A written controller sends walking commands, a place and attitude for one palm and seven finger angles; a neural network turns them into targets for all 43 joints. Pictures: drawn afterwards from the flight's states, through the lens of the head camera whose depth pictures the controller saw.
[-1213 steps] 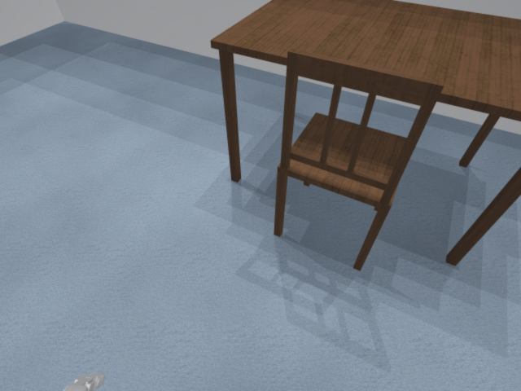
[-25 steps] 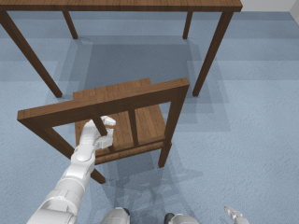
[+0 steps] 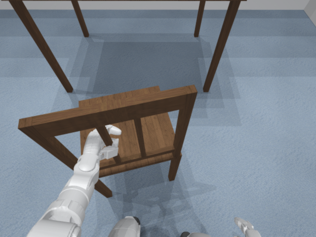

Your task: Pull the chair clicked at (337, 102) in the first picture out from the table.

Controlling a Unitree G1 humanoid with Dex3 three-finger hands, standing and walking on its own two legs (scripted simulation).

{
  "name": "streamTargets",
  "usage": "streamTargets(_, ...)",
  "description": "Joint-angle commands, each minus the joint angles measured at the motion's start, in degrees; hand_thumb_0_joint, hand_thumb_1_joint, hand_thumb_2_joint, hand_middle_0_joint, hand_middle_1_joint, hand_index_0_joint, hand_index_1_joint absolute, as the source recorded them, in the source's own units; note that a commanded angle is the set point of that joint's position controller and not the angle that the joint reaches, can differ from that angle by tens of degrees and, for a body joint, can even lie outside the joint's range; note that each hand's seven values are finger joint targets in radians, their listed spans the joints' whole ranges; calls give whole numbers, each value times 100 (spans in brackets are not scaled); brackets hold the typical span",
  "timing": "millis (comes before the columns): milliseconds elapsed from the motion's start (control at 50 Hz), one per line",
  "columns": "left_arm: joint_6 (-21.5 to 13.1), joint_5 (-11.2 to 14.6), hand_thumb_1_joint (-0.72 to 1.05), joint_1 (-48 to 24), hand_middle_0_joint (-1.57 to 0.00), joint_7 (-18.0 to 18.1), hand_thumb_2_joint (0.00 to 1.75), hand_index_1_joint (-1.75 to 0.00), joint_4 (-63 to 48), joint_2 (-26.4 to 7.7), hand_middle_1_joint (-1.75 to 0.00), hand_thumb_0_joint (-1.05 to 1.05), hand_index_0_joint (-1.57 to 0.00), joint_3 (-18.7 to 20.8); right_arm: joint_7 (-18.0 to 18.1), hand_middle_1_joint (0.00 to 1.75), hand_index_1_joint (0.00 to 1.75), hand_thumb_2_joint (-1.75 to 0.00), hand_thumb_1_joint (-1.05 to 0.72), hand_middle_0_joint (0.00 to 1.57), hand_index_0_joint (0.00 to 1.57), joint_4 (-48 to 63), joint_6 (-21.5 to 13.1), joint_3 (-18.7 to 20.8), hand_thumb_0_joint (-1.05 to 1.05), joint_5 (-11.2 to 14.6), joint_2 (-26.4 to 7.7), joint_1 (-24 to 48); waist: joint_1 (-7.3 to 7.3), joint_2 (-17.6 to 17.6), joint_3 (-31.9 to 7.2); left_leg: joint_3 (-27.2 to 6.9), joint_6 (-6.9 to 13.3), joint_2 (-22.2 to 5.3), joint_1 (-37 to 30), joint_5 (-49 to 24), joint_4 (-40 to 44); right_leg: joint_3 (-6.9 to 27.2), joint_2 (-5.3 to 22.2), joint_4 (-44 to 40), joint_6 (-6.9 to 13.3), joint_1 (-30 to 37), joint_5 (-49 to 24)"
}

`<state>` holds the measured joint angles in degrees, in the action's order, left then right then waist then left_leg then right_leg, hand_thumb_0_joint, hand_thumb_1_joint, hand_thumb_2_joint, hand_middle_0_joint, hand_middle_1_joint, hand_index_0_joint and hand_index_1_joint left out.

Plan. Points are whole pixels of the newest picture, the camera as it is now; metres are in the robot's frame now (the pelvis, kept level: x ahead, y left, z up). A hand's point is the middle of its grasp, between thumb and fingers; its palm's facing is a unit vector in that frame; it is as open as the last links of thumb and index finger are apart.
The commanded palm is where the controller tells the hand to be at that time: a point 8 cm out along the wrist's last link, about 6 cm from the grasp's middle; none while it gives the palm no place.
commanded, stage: stop walking, hand still on the chair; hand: left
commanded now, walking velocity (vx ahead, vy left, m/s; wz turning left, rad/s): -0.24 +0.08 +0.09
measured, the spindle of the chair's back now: (110, 145) +0.36 +0.18 -0.10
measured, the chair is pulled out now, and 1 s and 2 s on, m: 0.54 0.67 0.67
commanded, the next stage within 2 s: open the thumb and straighten the fingers in 1.12 s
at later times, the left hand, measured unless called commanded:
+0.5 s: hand (110, 190) +0.22 +0.14 -0.06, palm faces +0.02 -0.98 -0.20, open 5.2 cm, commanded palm +0.20 +0.19 -0.04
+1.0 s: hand (110, 192) +0.22 +0.15 -0.06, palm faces +0.06 -0.98 -0.19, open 5.3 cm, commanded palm +0.20 +0.19 -0.04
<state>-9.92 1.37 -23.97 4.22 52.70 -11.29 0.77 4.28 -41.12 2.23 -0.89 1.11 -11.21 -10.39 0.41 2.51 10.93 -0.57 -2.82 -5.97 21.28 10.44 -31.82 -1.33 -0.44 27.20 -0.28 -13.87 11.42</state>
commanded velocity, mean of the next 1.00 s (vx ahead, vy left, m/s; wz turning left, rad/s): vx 0.06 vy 0.01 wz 0.00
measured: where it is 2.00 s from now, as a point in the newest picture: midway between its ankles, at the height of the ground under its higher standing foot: outside the picture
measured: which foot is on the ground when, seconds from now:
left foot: down 0.00-0.02, up 0.04-0.14, down 0.16-1.00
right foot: down 0.00-1.00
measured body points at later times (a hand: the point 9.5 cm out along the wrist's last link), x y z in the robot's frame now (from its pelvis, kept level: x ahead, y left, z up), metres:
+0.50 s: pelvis -0.06 +0.00 +0.00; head -0.05 -0.01 +0.45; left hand +0.22 +0.20 -0.05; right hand +0.05 -0.25 -0.12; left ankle -0.01 +0.13 -0.73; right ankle +0.01 -0.14 -0.73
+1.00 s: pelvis -0.02 -0.01 +0.01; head +0.00 -0.01 +0.46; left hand +0.21 +0.20 -0.05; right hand +0.15 -0.24 -0.09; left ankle -0.01 +0.13 -0.73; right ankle +0.01 -0.14 -0.73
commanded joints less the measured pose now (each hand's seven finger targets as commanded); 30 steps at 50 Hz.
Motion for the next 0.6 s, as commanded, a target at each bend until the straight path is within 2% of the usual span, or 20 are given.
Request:
streamTargets(0, -265, -122, 90, -1631, -50, 99, 90, -145, -679, -1371, -145, 0, -50, 358, 198, 30, 30, -90, -90, 20, 20, 572, -154, 450, 0, 189, -995, -137, -242, -1107, -2806, 102, 91, 54, -883, 124, -712, 1032, 1559, -599, 464, 493, -1866)
streamTargets(20, -216, -73, 90, -1427, -50, 109, 90, -145, -540, -1463, -145, 0, -50, 419, 233, 30, 30, -90, -90, 20, 20, 568, -159, 443, 0, 221, -1046, -67, -148, -1101, -2676, -36, 72, 263, -666, 1039, -1165, 1265, 1876, -667, 740, 303, -1952)
streamTargets(40, -190, -50, 90, -1421, -50, 108, 90, -145, -511, -1353, -145, 0, -50, 387, 240, 30, 30, -90, -90, 20, 20, 586, -158, 360, 0, 189, -975, 47, -102, -941, -2596, -213, 86, 297, -424, 1360, -1371, 1255, 1995, -614, 824, 323, -1872)
streamTargets(60, -199, -30, 90, -1614, -50, 135, 90, -145, -1619, -1461, -145, 0, -50, 478, 237, 30, 30, -90, -90, 20, 20, 784, -185, 277, 0, 191, -886, 139, -91, -805, -2669, -348, 128, 323, -502, 1426, -1209, 1206, 1979, -487, 811, 448, -1777)
streamTargets(100, 12, 0, 90, -1301, -50, 185, 90, -145, -1609, -1226, -145, 0, -50, 437, 285, 30, 30, -90, -90, 20, 20, 761, -260, 166, 0, 168, -823, 151, -187, -905, -2673, -246, 231, 282, -837, 898, -85, 886, 1680, -234, 559, 614, -1237)
streamTargets(120, 109, 44, 90, -1215, -50, 201, 90, -145, -1692, -1201, -145, 0, -50, 406, 312, 30, 30, -90, -90, 20, 20, 740, -279, 198, 0, 168, -953, 133, -190, -545, -2600, -347, 315, 132, -1107, 346, 501, 676, 1366, -123, 383, 499, -517)
streamTargets(140, 132, 17, 90, -1140, -50, 212, 90, -145, -1875, -1129, -145, 0, -50, 420, 320, 30, 30, -90, -90, 20, 20, 804, -299, 228, 0, 125, -1005, 118, -114, -222, -2520, -571, 458, -90, -1171, 96, 788, 527, 933, 17, 151, 431, 60)
streamTargets(160, 114, -2, 90, -1090, -50, 198, 90, -145, -1900, -981, -145, 0, -50, 311, 298, 30, 30, -90, -90, 20, 20, 828, -280, 238, 0, 140, -966, 132, -92, 230, -2457, -724, 570, -265, -1124, 652, 954, 405, 691, 34, 37, 257, 998)
streamTargets(180, 138, -15, 90, -1064, -50, 167, 90, -145, -1794, -739, -145, 0, -50, 101, 276, 30, 30, -90, -90, 20, 20, 872, -258, 180, 0, 131, -892, 207, -135, 664, -2204, -896, 656, -316, -717, 1590, 1240, 268, 531, 160, 8, 213, 1704)
streamTargets(200, 152, -45, 90, -1157, -50, 166, 90, -145, -1839, -647, -145, 0, -50, 31, 262, 30, 30, -90, -90, 20, 20, 900, -250, 145, 0, 130, -866, 220, -127, 828, -2069, -1011, 721, -319, -315, 2278, 1485, 224, 409, 382, 26, 359, 1800)
streamTargets(240, 128, -23, 90, -1033, -50, 157, 90, -145, -1914, -710, -145, 0, -50, 96, 273, 30, 30, -90, -90, 20, 20, 849, -233, 184, 0, 130, -905, 118, -115, 568, -2068, -965, 789, -264, -260, 2394, 1454, 184, 285, 382, 6, 594, 1502)
streamTargets(280, 85, -45, 90, -894, -50, 101, 90, -145, -1914, -629, -145, 0, -50, 34, 252, 30, 30, -90, -90, 20, 20, 854, -244, 201, 0, 113, -888, 91, -124, 378, -2127, -643, 705, -40, -414, 2294, 1202, 202, 288, 12, 14, 627, 1526)
streamTargets(320, 56, -62, 90, -713, -50, 68, 90, -145, -1929, -727, -145, 0, -50, 46, 253, 30, 30, -90, -90, 20, 20, 817, -249, 206, 0, 104, -868, 16, -173, -128, -1789, -302, 545, 269, -629, 2062, 690, 606, 546, -761, 119, 108, 2085)
streamTargets(360, 21, -67, 90, -683, -50, 89, 90, -145, -2132, -726, -145, 0, -50, 47, 274, 30, 30, -90, -90, 20, 20, 769, -315, 169, 0, 77, -784, -6, -240, -737, -1788, -63, 410, 459, -1102, 1440, 128, 911, 958, -1131, 307, -288, 2290)
streamTargets(400, 17, -66, 90, -470, -50, 110, 90, -145, -2411, -749, -145, 0, -50, 98, 281, 30, 30, -90, -90, 20, 20, 725, -447, 120, 0, 35, -727, 92, -242, -602, -1834, -140, 395, 386, -1400, 950, 196, 841, 1024, -1056, 341, -369, 1812)
streamTargets(420, 34, -83, 90, -247, -50, 112, 90, -145, -2410, -798, -145, 0, -50, 114, 288, 30, 30, -90, -90, 20, 20, 674, -494, 139, 0, 41, -771, 135, -220, -326, -1703, -257, 413, 296, -1424, 990, 456, 716, 903, -993, 261, -474, 1816)
streamTargets(440, 39, -100, 90, -51, -50, 121, 90, -145, -2394, -684, -145, 0, -50, 53, 282, 30, 30, -90, -90, 20, 20, 707, -521, 117, 0, 34, -748, 146, -187, -36, -1633, -422, 456, 169, -1257, 1251, 825, 576, 728, -842, 169, -436, 1938)
streamTargets(480, 39, -114, 90, 229, -50, 138, 90, -145, -2293, -632, -145, 0, -50, 15, 289, 30, 30, -90, -90, 20, 20, 760, -500, 119, 0, 62, -778, 142, -114, -183, -1351, -535, 520, 80, -830, 1905, 1105, 498, 554, -845, 88, -444, 2242)
streamTargets(520, 7, -118, 90, 323, -50, 155, 90, -145, -2439, -677, -145, 0, -50, 54, 305, 30, 30, -90, -90, 20, 20, 754, -533, 114, 0, 70, -771, 177, -127, -112, -1266, -477, 535, 86, -846, 1577, 1142, 475, 526, -770, 102, -375, 1740)
streamTargets(580, -17, -158, 90, 645, -50, 177, 90, -145, -2633, -590, -145, 0, -50, 24, 280, 30, 30, -90, -90, 20, 20, 826, -621, 90, 0, 36, -741, 229, -64, 27, -1689, -459, 537, 22, -1002, 810, 1196, 408, 509, -501, 82, 95, 778)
